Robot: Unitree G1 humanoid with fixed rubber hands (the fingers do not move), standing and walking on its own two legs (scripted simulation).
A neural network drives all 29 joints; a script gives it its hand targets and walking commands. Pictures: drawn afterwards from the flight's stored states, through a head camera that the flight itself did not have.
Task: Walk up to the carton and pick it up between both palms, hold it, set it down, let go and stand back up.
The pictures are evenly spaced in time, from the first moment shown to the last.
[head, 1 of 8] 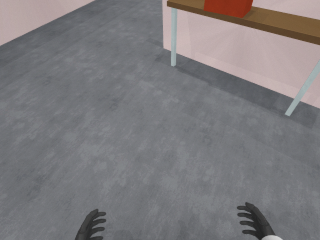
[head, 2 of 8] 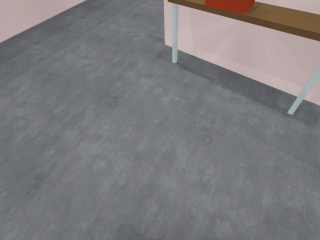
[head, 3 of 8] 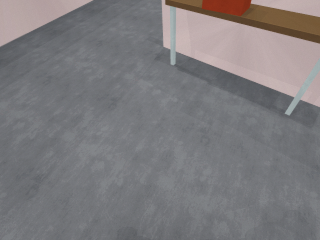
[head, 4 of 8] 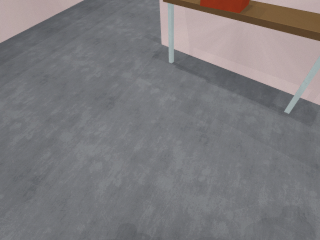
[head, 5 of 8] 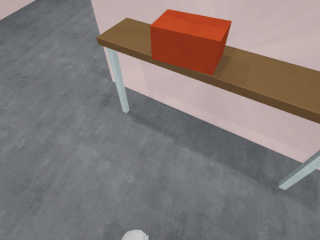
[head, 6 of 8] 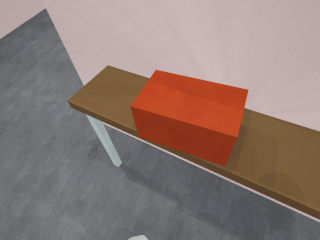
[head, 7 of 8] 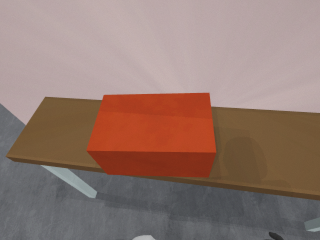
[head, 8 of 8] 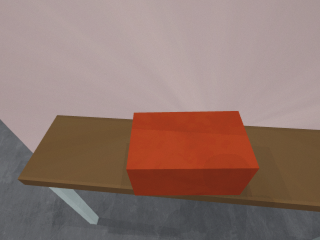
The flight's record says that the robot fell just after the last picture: no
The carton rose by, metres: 0.00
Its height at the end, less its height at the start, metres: +0.00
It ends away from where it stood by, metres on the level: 0.00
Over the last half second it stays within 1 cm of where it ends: yes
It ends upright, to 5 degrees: yes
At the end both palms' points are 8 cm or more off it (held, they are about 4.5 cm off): yes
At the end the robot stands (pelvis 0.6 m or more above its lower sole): yes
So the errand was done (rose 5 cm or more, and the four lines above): no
